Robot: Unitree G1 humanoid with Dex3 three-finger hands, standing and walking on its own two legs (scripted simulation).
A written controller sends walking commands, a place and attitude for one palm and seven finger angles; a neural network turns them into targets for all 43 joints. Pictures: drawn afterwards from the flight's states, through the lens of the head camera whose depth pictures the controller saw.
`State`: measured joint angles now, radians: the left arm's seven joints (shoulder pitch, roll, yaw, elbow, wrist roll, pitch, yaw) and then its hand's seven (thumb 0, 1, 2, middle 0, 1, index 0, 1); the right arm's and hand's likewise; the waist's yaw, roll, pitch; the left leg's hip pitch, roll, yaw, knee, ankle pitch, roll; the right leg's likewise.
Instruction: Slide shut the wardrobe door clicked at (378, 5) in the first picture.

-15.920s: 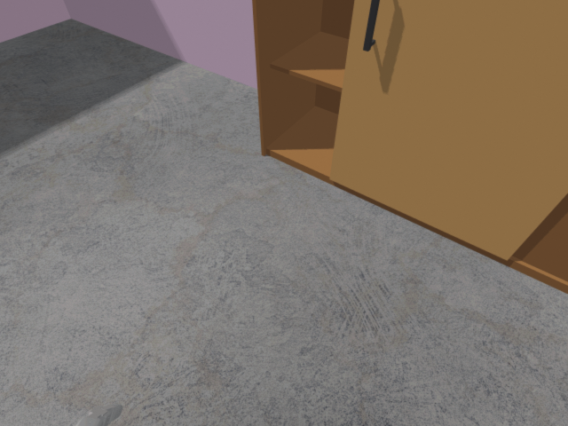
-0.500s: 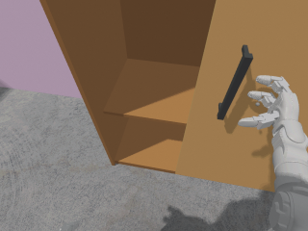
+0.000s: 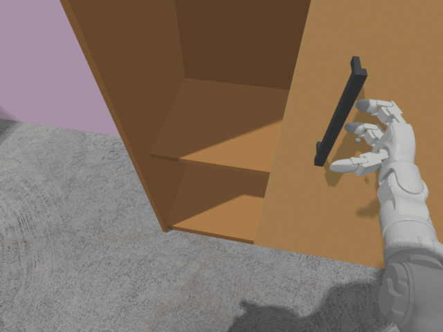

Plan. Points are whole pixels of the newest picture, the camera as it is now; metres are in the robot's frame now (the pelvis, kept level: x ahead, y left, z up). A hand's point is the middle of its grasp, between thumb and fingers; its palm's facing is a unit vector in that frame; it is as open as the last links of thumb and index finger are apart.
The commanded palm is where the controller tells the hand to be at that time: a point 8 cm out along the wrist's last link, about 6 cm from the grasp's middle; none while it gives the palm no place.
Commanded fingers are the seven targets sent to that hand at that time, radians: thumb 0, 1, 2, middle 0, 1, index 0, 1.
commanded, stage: feel for the door with the fingertips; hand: right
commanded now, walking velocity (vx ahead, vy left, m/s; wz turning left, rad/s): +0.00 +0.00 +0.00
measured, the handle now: (335, 118) +0.51 -0.15 +0.11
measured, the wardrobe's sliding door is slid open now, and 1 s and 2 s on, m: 0.41 0.41 0.41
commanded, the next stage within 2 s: slide the fingers in behind the handle in 0.56 s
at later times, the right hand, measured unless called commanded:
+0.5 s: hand (347, 131) +0.47 -0.16 +0.12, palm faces +0.09 +1.00 -0.02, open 13.9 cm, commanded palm +0.44 -0.20 +0.11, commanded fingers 0.00 0.50 -0.30 0.30 1.20 0.30 1.20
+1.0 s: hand (345, 133) +0.47 -0.16 +0.12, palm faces +0.07 +1.00 -0.01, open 13.9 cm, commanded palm +0.43 -0.20 +0.11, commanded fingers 0.00 0.50 -0.30 0.30 1.20 0.30 1.20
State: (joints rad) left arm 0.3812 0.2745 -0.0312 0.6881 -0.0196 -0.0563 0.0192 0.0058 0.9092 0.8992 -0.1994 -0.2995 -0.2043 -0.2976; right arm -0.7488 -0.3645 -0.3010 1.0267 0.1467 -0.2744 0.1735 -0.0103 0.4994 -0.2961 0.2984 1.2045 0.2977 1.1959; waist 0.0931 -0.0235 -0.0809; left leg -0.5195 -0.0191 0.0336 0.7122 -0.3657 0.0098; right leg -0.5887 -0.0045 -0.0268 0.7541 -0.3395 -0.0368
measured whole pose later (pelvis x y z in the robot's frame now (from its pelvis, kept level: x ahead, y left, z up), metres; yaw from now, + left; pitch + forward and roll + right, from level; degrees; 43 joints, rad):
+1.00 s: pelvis +0.00 +0.01 +0.00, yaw +1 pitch +11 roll +1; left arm 0.40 0.27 -0.03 0.67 -0.02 -0.03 0.00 0.01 0.91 0.90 -0.20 -0.30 -0.20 -0.30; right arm -0.78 -0.37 -0.32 1.07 0.11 -0.31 0.12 -0.01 0.50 -0.30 0.31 1.22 0.32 1.21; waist 0.11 -0.03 -0.10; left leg -0.55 -0.04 0.03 0.74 -0.37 0.03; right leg -0.61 -0.02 -0.03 0.77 -0.34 -0.02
